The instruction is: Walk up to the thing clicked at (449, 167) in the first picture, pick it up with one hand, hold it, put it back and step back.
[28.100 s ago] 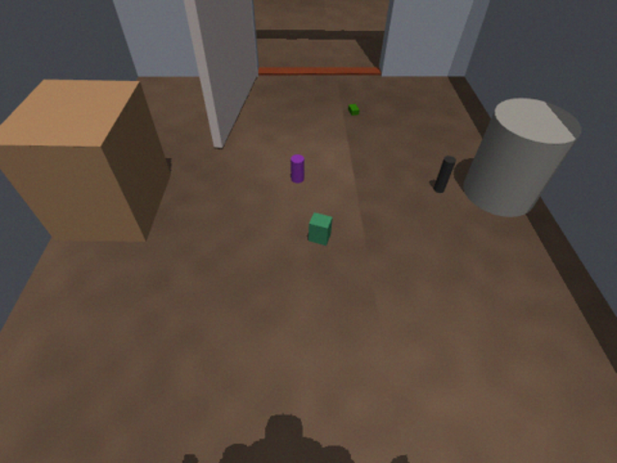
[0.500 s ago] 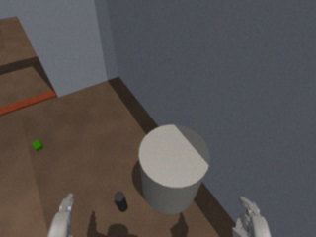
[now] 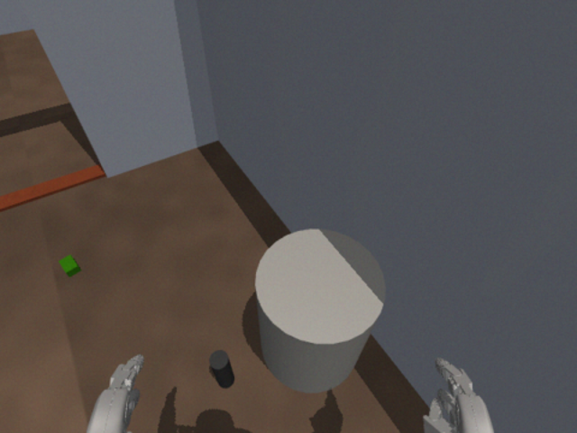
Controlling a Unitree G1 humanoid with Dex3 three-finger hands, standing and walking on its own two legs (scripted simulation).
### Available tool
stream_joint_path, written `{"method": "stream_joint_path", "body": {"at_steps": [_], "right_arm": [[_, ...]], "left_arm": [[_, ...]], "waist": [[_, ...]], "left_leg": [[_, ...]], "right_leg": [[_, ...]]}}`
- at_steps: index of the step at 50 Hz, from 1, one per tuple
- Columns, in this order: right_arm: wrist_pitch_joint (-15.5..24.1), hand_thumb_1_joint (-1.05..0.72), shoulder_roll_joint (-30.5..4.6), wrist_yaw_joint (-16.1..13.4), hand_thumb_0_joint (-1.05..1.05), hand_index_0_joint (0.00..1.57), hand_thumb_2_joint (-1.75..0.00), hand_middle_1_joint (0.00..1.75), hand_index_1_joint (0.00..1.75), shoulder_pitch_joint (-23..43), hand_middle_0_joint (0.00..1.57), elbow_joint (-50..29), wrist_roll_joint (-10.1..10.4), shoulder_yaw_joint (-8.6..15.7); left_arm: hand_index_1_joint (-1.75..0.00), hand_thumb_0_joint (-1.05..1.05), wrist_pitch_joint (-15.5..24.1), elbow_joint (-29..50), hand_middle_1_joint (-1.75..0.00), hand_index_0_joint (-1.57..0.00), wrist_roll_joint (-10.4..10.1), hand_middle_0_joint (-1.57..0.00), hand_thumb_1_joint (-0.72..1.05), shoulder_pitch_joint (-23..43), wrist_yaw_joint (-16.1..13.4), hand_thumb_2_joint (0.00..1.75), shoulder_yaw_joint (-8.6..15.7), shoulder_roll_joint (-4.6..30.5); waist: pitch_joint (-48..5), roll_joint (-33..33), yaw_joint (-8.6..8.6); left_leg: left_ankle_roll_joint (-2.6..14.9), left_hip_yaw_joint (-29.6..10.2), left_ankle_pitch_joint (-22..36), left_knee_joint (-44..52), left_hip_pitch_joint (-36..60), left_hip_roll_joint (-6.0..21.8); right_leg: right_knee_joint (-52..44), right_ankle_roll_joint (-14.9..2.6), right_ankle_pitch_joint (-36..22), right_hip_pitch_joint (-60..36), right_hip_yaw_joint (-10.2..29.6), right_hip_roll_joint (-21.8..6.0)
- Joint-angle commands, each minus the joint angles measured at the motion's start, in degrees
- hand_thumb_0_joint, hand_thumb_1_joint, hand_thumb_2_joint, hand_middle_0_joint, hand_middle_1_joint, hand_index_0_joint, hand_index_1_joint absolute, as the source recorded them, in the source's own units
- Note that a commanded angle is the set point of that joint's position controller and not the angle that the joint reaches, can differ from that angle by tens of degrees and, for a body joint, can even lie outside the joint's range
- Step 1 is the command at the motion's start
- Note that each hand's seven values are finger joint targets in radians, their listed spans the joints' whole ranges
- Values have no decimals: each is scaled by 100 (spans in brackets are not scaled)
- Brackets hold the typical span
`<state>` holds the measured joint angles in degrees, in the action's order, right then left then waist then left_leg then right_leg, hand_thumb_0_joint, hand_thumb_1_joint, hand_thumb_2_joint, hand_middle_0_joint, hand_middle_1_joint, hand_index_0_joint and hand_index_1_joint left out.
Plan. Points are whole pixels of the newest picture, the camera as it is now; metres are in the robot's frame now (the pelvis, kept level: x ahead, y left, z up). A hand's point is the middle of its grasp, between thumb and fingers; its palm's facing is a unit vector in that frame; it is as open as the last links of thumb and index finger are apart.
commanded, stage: stand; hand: left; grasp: from the side
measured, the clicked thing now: (222, 370) +0.41 +0.19 -0.63
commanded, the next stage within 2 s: none
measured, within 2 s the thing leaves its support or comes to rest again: neither
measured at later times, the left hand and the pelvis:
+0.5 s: hand out of the picture +0.08 +0.24 -0.11, palm faces -0.01 -0.94 -0.34, open 7.5 cm; pelvis -0.01 +0.01 +0.04, yaw +0 degrees
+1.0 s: hand out of the picture +0.03 +0.25 -0.10, palm faces +0.00 -0.94 -0.35, open 7.4 cm; pelvis -0.02 +0.00 +0.06, yaw +0 degrees
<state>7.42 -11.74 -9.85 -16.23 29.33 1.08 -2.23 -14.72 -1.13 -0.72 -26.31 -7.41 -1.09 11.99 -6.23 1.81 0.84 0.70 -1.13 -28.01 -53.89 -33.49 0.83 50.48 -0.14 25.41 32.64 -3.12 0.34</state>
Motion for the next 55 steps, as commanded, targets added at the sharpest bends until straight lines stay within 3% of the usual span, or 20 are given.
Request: {"method": "stream_joint_path", "body": {"at_steps": [1,3,5,6,7,8,9,12,15,18,24,29,39,45,51,55], "right_arm": [[334,-90,-684,-113,0,20,-90,30,30,310,20,-856,-26,333],[342,-90,-648,-102,0,20,-90,30,30,331,20,-878,-25,287],[339,-90,-652,-104,0,20,-90,30,30,346,20,-877,-31,301],[-66,-90,-1431,237,0,20,-90,30,30,726,20,365,-729,540],[-239,-90,-1404,414,0,20,-90,30,30,612,20,609,-761,600],[-310,-90,-1326,492,0,20,-90,30,30,613,20,652,-732,596],[-353,-90,-1351,563,0,20,-90,30,30,626,20,676,-677,615],[-347,-90,-1336,770,0,20,-90,30,30,618,20,914,-441,628],[-392,-90,-1291,842,0,20,-90,30,30,761,20,1222,-399,653],[-449,-90,-1342,872,0,20,-90,30,30,850,20,1492,-430,654],[-478,-90,-1492,866,0,20,-90,30,30,841,20,2032,-374,631],[-536,-90,-1606,847,0,20,-90,30,30,948,20,2436,-333,609],[-584,-90,-1673,856,0,20,-90,30,30,936,20,3003,-277,568],[-563,-90,-1647,863,0,20,-90,30,30,1005,20,3182,-255,526],[-593,-90,-1664,863,0,20,-90,30,30,1054,20,3293,-245,493],[-612,-90,-1669,875,0,20,-90,30,30,1064,20,3347,-256,482]], "left_arm": [[-30,0,304,1274,-30,-20,45,-20,34,295,-72,90,427,683],[-30,0,237,741,-30,-20,36,-20,50,-110,-38,90,247,406],[-30,0,273,1059,-30,-20,33,-20,66,115,-53,90,374,550],[-30,0,914,-951,-30,-20,573,-20,74,1253,204,90,570,1207],[-30,0,1166,-1441,-30,-20,648,-20,82,1028,349,90,626,1271],[-30,0,1317,-1660,-30,-20,624,-20,90,1014,414,90,606,1311],[-30,0,1420,-1803,-30,-20,576,-20,90,1061,479,90,572,1377],[-30,0,1589,-2481,-30,-20,379,-20,90,1269,579,90,530,1385],[-30,0,1663,-3125,-30,-20,319,-20,90,1468,570,90,499,1405],[-30,0,1689,-3604,-30,-20,332,-20,90,1649,560,90,481,1417],[-30,0,1712,-4460,-30,-20,264,-20,90,1681,531,90,428,1481],[-30,0,1657,-5061,-30,-20,231,-20,90,1767,527,90,400,1578],[-30,0,1646,-5850,-30,-20,226,-20,90,1876,556,90,347,1678],[-30,0,1673,-6100,-30,-20,215,-20,90,1941,559,90,320,1667],[-30,0,1678,-6207,-30,-20,209,-20,90,2099,552,90,319,1727],[-30,0,1643,-6318,-30,-20,198,-20,90,2100,569,90,327,1780]], "waist": [[-589,105,8],[-398,-166,51],[-585,80,-1],[366,-296,-162],[-19,-445,-206],[-145,-514,-173],[11,-479,-146],[-143,-238,-178],[-149,-274,-181],[163,-79,-185],[406,-76,-181],[617,-54,-197],[838,-147,-167],[752,-262,-165],[707,-222,-143],[958,-184,-162]], "left_leg": [[-28,-8,1518,887,397,-52],[-1,5,1532,867,287,-57],[-19,1,1577,859,331,-62],[191,-439,2200,1239,618,221],[289,-248,2442,1112,747,215],[327,-217,2588,1072,917,197],[346,-325,2258,1287,867,189],[308,-289,2044,1579,1337,162],[262,-340,1977,1807,1482,161],[275,-486,1346,2277,1502,246],[210,-567,2233,2796,1913,363],[150,-645,1997,3385,2092,437],[76,-642,1468,3949,2255,439],[68,-577,2009,3884,2600,458],[66,-524,2109,3897,2578,487],[30,-530,1606,4029,2406,445]], "right_leg": [[-734,-78,-1249,-389,-39,85],[-766,-54,-1306,-384,-55,83],[-727,-78,-1329,-450,-38,70],[-858,-408,-1472,-783,586,-411],[-929,-528,-1807,-1101,698,-504],[-969,-578,-2070,-1187,788,-535],[-1129,-542,-1957,-1141,824,-558],[-1260,-438,-1890,-1384,832,-594],[-1506,-360,-1970,-1646,807,-648],[-1848,-295,-1282,-1580,737,-600],[-2249,-223,-2035,-2087,681,-643],[-2619,-150,-1636,-2303,614,-609],[-3143,-70,-1514,-2547,661,-697],[-3352,-49,-1768,-2546,702,-776],[-3457,-53,-1873,-2679,719,-812],[-3527,-43,-1314,-2516,704,-737]]}}
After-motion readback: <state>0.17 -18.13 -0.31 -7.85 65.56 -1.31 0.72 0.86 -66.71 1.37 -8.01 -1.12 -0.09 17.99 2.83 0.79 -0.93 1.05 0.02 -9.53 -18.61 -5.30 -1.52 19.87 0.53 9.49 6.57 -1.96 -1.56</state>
